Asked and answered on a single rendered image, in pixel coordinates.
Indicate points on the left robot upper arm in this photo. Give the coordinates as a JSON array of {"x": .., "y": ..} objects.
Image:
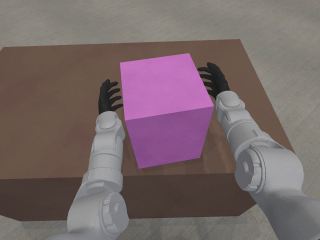
[{"x": 99, "y": 216}]

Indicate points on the pedestal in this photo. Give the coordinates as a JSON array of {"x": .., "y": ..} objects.
[{"x": 49, "y": 103}]

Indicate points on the left robot hand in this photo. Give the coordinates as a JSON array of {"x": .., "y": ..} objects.
[{"x": 104, "y": 102}]

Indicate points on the robot right forearm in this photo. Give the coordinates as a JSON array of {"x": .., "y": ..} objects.
[{"x": 239, "y": 127}]

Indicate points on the robot left forearm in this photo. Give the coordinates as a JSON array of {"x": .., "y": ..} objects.
[{"x": 106, "y": 156}]

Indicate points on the right robot upper arm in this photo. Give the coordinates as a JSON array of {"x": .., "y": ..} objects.
[{"x": 274, "y": 178}]

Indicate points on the carton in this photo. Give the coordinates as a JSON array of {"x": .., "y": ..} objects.
[{"x": 167, "y": 109}]

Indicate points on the right robot hand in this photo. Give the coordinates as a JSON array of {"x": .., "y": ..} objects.
[{"x": 218, "y": 82}]

